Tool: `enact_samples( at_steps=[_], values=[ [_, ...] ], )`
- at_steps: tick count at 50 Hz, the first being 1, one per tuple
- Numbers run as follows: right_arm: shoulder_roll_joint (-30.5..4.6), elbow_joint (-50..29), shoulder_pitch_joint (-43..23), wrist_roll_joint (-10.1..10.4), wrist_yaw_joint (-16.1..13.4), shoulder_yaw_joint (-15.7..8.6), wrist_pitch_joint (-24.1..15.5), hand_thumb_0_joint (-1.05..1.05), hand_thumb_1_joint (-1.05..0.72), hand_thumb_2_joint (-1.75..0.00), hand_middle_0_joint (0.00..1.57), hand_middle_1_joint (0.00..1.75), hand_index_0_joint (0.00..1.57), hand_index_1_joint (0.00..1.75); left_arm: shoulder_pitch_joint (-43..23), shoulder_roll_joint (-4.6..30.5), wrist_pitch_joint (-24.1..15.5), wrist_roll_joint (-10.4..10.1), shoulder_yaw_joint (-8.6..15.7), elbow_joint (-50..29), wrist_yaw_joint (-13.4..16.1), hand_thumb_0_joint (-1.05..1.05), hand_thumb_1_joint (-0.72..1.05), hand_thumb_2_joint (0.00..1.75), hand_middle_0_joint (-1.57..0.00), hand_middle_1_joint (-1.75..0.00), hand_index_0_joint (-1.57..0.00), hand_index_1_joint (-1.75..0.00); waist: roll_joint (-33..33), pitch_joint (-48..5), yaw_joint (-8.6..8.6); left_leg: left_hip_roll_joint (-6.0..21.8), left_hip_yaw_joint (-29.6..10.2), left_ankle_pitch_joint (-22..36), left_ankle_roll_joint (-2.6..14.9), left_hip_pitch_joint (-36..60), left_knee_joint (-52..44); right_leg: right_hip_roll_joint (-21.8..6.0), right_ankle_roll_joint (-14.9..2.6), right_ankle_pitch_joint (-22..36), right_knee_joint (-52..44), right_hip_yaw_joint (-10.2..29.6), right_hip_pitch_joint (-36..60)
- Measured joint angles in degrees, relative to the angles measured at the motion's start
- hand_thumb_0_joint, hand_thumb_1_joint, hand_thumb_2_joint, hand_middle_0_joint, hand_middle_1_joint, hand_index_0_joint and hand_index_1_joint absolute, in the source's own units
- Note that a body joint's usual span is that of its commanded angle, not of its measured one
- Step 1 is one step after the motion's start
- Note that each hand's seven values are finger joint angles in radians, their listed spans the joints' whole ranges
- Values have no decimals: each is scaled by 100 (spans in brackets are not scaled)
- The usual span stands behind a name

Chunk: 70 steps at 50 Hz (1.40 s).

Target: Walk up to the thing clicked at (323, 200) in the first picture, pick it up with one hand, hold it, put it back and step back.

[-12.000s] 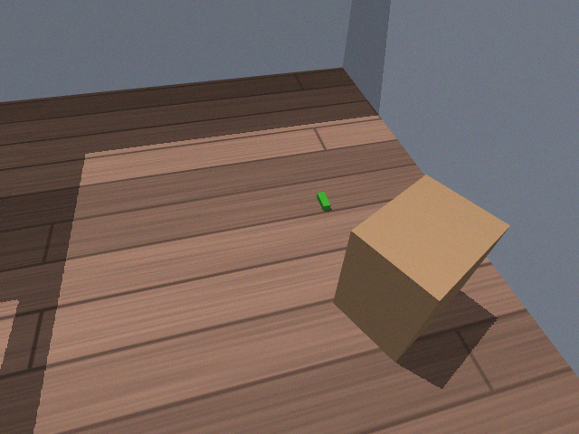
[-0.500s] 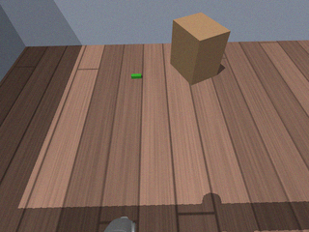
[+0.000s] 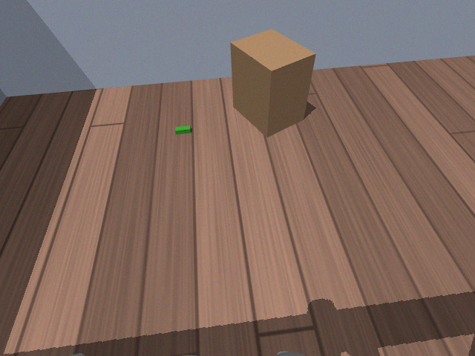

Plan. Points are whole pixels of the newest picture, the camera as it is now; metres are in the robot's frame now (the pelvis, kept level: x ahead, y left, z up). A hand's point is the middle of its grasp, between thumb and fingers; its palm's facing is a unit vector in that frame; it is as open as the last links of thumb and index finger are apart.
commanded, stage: walk up
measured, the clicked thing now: (183, 130) +1.48 +0.37 -0.74
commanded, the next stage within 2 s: stand in 0.84 s
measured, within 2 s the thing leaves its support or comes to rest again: neither
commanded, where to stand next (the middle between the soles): +0.08 +0.06 m, yaw +2 degrees
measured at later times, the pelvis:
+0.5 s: pelvis +0.01 +0.02 +0.02, yaw -1 degrees
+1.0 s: pelvis +0.02 +0.03 +0.03, yaw +0 degrees
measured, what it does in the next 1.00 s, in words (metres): stands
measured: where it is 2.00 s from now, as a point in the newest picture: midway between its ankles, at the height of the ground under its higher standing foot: outside the picture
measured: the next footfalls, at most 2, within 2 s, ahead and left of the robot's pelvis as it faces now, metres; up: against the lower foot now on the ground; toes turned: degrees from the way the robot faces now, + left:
none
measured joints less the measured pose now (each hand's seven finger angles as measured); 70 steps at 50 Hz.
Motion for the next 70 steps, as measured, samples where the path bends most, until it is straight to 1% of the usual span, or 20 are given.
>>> enact_samples(
  at_steps=[2, 3, 4, 5, 6, 7, 10, 14, 20, 26, 35, 42, 45, 49, 70],
  values=[
    [-14, 78, -58, 0, 5, 2, -37, 1, -91, -90, 20, 30, 20, 30, -88, -20, -1, 1, -19, 43, -6, 1, 90, 90, -21, -30, -20, -30, 14, -12, 26, -32, 13, 226, 11, 108, -319, -21, 18, 22, -12, 8, -55],
    [-2, 126, -81, -4, 4, 6, -62, 1, -91, -90, 20, 30, 20, 30, -137, -13, 7, -8, -25, 65, -9, 1, 90, 90, -21, -30, -20, -30, -12, -11, 36, -61, 28, 496, -32, 199, -573, -44, 31, 14, 18, 21, -91],
    [38, 193, -113, -15, -1, 9, -87, 1, -91, -90, 20, 30, 20, 30, -199, 4, 21, -24, -22, 103, -5, 1, 90, 90, -21, -30, -20, -30, -89, 17, 45, -112, 63, 783, -159, 266, -739, -97, 50, 3, 52, 61, -104],
    [87, 256, -134, -35, -2, 19, -106, 1, -91, -90, 20, 30, 20, 30, -254, 14, 38, -49, -19, 151, 1, 1, 90, 90, -21, -30, -20, -30, -176, 33, 55, -166, 109, 882, -267, 330, -857, -152, 71, 6, 52, 112, -99],
    [119, 312, -138, -47, 6, 38, -118, 0, -91, -90, 20, 30, 20, 30, -297, 4, 51, -78, -23, 203, 7, 1, 90, 90, -21, -30, -20, -30, -213, 20, 59, -187, 130, 926, -332, 374, -953, -176, 89, 37, -8, 136, -74],
    [133, 371, -141, -46, 23, 59, -119, 0, -91, -90, 20, 30, 20, 30, -332, -19, 52, -99, -35, 257, 6, 1, 90, 90, -21, -30, -20, -30, -199, -3, 56, -171, 123, 942, -357, 398, -1012, -164, 100, 88, -117, 127, -26],
    [183, 557, -202, -40, 70, 119, -71, 1, -91, -90, 20, 30, 20, 30, -398, -53, 9, -87, -77, 416, -10, 1, 90, 90, -21, -30, -20, -30, -172, -59, 52, -118, 123, 980, -334, 481, -1154, -117, 118, 226, -413, 121, 123],
    [243, 729, -256, -45, 99, 159, -104, 1, -91, -90, 20, 30, 20, 30, -504, -69, 26, -99, -106, 635, -30, 1, 90, 90, -21, -30, -20, -30, -226, -115, 5, -163, 161, 1095, -325, 625, -1419, -164, 161, 326, -655, 159, 255],
    [297, 993, -355, -27, 88, 195, -137, 1, -91, -90, 20, 30, 20, 30, -667, -80, 35, -142, -109, 877, -45, 1, 90, 90, -21, -30, -20, -30, -246, -134, 22, -178, 201, 1227, -296, 874, -1771, -183, 215, 497, -1064, 195, 523],
    [350, 1094, -551, -22, 61, 158, -132, 1, -91, -90, 20, 30, 20, 30, -788, -49, 76, -165, -102, 1068, -39, 1, 90, 90, -20, -30, -20, -30, -287, -120, 30, -197, 234, 1354, -274, 1086, -2069, -203, 247, 634, -1372, 224, 735],
    [335, 1141, -752, -29, 69, 100, -119, 1, -91, -90, 20, 30, 20, 30, -826, -94, 103, -117, -116, 1242, -62, 1, 90, 90, -20, -30, -20, -30, -248, -111, 54, -219, 247, 1502, -251, 1250, -2412, -231, 282, 804, -1761, 233, 921],
    [362, 1165, -783, -21, 67, 78, -106, 1, -91, -90, 20, 30, 20, 30, -784, -114, 101, -104, -107, 1311, -54, 1, 90, 90, -20, -30, -20, -30, -241, -98, 65, -236, 243, 1560, -248, 1364, -2595, -251, 294, 836, -1906, 226, 1022],
    [386, 1168, -769, -54, 53, 88, -120, 1, -91, -90, 20, 30, 20, 30, -773, -105, 116, -86, -103, 1323, -56, 1, 90, 90, -20, -30, -20, -30, -257, -114, 28, -251, 200, 1586, -253, 1378, -2658, -270, 294, 833, -1945, 184, 1043],
    [404, 1190, -756, -69, 39, 94, -136, 1, -91, -90, 20, 30, 20, 30, -755, -93, 123, -79, -96, 1302, -61, 1, 90, 90, -20, -30, -20, -30, -283, -119, 18, -255, 162, 1613, -264, 1404, -2724, -278, 284, 836, -1993, 145, 1076],
    [351, 1162, -691, -53, 9, 108, -144, 1, -91, -90, 20, 30, 20, 30, -627, -97, 144, -74, -78, 1215, -81, 0, 90, 90, -20, -30, -20, -30, -257, -188, 30, -218, 58, 1661, -315, 1502, -2832, -252, 234, 855, -2110, 35, 1215]
  ],
)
